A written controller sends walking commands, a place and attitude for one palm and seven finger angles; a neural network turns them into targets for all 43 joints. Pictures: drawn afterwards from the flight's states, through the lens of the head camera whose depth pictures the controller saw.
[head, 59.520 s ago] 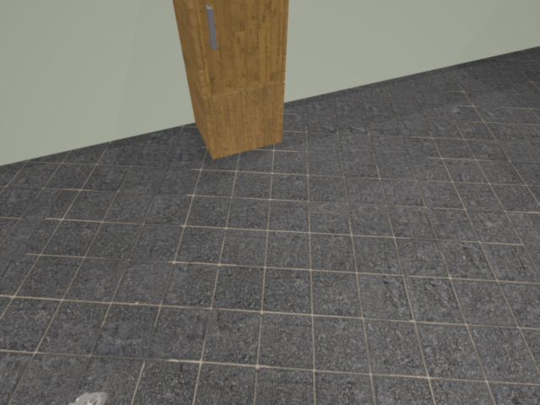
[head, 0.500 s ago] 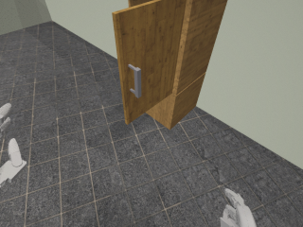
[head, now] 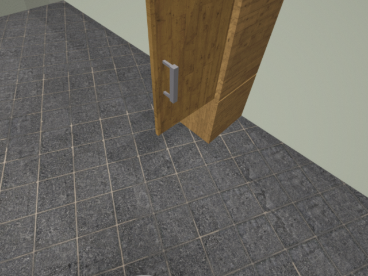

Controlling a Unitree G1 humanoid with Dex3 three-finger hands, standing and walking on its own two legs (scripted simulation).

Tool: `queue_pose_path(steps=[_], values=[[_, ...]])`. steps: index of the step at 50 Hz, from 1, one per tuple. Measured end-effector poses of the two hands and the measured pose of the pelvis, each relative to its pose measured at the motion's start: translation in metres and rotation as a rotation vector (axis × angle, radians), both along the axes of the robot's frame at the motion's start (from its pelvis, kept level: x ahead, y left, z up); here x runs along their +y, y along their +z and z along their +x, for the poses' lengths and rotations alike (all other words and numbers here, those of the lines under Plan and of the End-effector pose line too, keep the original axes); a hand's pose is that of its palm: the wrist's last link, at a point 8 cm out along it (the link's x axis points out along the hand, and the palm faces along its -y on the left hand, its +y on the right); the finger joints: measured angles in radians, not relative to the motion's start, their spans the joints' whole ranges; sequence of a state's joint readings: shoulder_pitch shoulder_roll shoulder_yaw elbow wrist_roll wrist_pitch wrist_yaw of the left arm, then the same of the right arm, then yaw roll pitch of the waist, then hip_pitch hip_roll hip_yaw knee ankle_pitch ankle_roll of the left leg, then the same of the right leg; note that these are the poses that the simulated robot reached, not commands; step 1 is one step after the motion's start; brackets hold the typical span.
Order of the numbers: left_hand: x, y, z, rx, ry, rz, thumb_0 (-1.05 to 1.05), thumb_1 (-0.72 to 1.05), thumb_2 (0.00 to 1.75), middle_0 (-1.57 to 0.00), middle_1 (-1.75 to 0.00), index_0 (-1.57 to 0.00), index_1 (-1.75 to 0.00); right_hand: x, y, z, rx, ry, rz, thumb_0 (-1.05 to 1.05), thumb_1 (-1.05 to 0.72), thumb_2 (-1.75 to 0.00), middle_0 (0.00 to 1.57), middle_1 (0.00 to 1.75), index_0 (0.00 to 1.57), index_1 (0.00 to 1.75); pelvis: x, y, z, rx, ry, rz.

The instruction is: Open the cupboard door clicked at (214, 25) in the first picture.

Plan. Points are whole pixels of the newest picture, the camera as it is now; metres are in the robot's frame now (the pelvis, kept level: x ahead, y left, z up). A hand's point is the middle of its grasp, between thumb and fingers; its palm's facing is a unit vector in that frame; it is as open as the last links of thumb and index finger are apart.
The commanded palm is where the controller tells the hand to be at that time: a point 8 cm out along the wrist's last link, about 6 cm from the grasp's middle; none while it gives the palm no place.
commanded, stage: let the arm hang, fingers relaxed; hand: left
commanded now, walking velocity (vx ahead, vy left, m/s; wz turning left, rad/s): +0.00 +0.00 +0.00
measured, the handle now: (169, 82) +0.73 +0.09 -0.04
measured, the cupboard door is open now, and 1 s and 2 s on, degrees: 88 88 88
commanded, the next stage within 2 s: look to check the result in 0.70 s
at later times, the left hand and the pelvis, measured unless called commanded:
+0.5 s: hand out of the picture +0.09 +0.23 -0.15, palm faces -0.01 -0.94 -0.34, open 7.4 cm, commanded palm none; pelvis +0.02 -0.01 +0.01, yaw +0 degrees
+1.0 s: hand out of the picture +0.11 +0.22 -0.15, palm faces -0.03 -0.94 -0.33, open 7.4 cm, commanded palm none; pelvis +0.04 -0.02 +0.01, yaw -1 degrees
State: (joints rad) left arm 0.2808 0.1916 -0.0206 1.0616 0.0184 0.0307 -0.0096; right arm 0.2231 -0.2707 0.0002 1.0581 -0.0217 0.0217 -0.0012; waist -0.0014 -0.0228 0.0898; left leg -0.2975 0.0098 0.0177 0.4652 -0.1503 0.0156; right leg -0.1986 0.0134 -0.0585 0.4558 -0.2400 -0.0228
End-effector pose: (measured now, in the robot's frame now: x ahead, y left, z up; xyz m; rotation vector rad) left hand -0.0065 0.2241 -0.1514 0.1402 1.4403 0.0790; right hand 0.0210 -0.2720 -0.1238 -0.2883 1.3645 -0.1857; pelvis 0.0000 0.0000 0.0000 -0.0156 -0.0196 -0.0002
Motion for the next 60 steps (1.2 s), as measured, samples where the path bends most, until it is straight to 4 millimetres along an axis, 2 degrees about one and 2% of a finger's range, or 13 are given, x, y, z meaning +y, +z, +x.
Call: queue_pose_path(steps=[2,5,7,10,14,19,27,34,43,53,60], values=[[0.004,0.001,-0.017,0.047,0.026,0.012,0.02,0.92,0.90,-0.21,-0.30,-0.21,-0.30,0.001,-0.001,-0.011,0.043,-0.012,0.000,0.01,-0.91,-0.90,0.20,0.30,0.20,0.29,-0.001,0.001,0.001,-0.002,0.003,-0.002],[0.014,0.007,-0.033,0.090,0.049,0.048,0.02,0.92,0.90,-0.21,-0.30,-0.21,-0.30,0.004,-0.004,-0.020,0.076,-0.025,0.011,0.01,-0.91,-0.90,0.20,0.30,0.20,0.29,-0.002,0.002,0.001,-0.004,0.006,-0.003],[0.022,0.011,-0.036,0.099,0.055,0.077,0.02,0.91,0.90,-0.21,-0.30,-0.21,-0.30,0.007,-0.006,-0.021,0.079,-0.031,0.024,0.01,-0.91,-0.90,0.20,0.30,0.20,0.29,-0.002,0.003,0.002,-0.006,0.005,-0.002],[0.035,0.017,-0.030,0.086,0.052,0.121,0.01,0.91,0.90,-0.21,-0.30,-0.20,-0.30,0.011,-0.011,-0.016,0.062,-0.034,0.046,0.01,-0.91,-0.90,0.20,0.30,0.20,0.29,-0.003,0.003,0.003,-0.008,0.004,0.000],[0.049,0.025,-0.007,0.028,0.038,0.168,0.01,0.91,0.90,-0.20,-0.30,-0.20,-0.30,0.015,-0.016,-0.001,0.018,-0.031,0.072,0.01,-0.90,-0.90,0.20,0.30,0.20,0.29,-0.004,0.004,0.005,-0.011,0.001,0.004],[0.057,0.033,0.036,-0.083,0.010,0.199,0.01,0.90,0.90,-0.20,-0.30,-0.20,-0.30,0.013,-0.017,0.024,-0.045,-0.019,0.085,0.01,-0.90,-0.90,0.20,0.30,0.20,0.30,-0.005,0.004,0.009,-0.015,-0.001,0.008],[0.051,0.043,0.101,-0.231,-0.039,0.194,0.01,0.90,0.90,-0.20,-0.30,-0.20,-0.30,-0.003,-0.009,0.055,-0.114,-0.004,0.058,0.01,-0.90,-0.90,0.20,0.30,0.20,0.30,-0.008,0.006,0.017,-0.013,-0.004,0.013],[0.042,0.044,0.129,-0.270,-0.064,0.176,0.01,0.90,0.90,-0.20,-0.30,-0.20,-0.30,-0.021,0.000,0.067,-0.130,-0.005,0.017,0.01,-0.91,-0.90,0.20,0.30,0.20,0.29,-0.011,0.008,0.026,-0.010,-0.010,0.016],[0.039,0.040,0.127,-0.221,-0.063,0.175,0.01,0.90,0.90,-0.20,-0.30,-0.20,-0.30,-0.033,0.004,0.070,-0.104,-0.008,-0.006,0.01,-0.91,-0.90,0.20,0.30,0.20,0.29,-0.016,0.009,0.035,-0.007,-0.015,0.018],[0.040,0.039,0.110,-0.152,-0.038,0.191,0.01,0.90,0.90,-0.20,-0.30,-0.20,-0.30,-0.031,-0.001,0.073,-0.073,-0.005,0.012,0.01,-0.90,-0.90,0.20,0.30,0.20,0.29,-0.020,0.010,0.044,-0.005,-0.014,0.019],[0.038,0.039,0.106,-0.140,-0.028,0.195,0.01,0.90,0.90,-0.20,-0.30,-0.20,-0.30,-0.028,-0.003,0.081,-0.080,-0.003,0.026,0.01,-0.90,-0.90,0.20,0.30,0.20,0.30,-0.023,0.009,0.048,-0.006,-0.013,0.021]])
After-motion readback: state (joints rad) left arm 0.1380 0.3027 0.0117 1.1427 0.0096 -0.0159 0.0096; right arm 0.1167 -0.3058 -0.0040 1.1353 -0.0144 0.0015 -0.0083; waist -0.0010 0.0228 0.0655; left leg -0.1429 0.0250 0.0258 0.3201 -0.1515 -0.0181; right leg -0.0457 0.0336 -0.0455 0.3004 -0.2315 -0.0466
